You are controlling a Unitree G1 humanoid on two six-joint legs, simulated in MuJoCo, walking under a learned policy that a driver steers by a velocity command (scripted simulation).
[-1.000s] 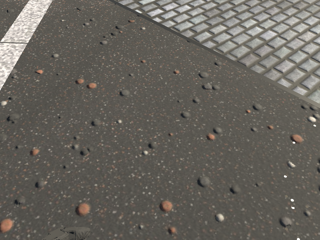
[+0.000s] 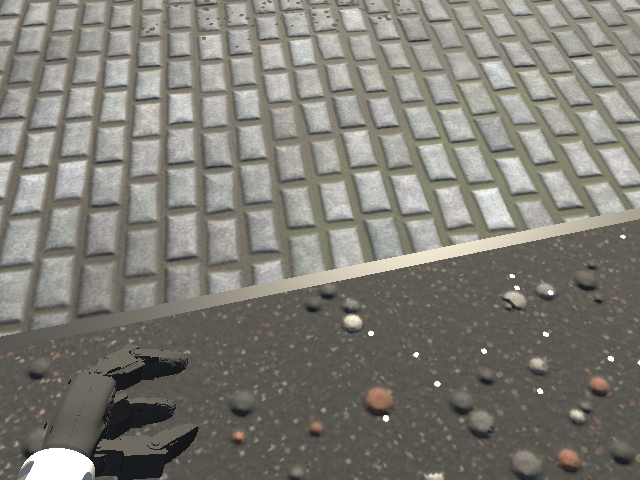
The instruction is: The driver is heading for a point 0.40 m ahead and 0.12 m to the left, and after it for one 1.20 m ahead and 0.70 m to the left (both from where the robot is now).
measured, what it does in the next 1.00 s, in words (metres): walks ahead, turning left: right foot, then left foot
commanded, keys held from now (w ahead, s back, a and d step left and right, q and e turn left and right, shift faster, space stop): w+shift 0.08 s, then w+q+shift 0.14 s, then q+shift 0.78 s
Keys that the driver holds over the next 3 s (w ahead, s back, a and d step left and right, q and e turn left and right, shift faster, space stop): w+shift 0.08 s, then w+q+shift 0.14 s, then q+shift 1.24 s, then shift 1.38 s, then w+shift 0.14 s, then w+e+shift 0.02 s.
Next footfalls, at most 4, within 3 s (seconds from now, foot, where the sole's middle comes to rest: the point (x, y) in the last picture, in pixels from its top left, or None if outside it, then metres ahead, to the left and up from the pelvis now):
0.04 right None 0.21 -0.05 -0.75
0.44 left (271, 395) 0.64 0.07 -0.75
0.92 right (324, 326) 0.79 -0.05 -0.75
1.34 left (277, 448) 0.52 0.07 -0.75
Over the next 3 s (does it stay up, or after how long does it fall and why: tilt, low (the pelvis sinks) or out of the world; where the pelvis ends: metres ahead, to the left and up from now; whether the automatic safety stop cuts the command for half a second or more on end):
stays up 0.64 0.03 0.03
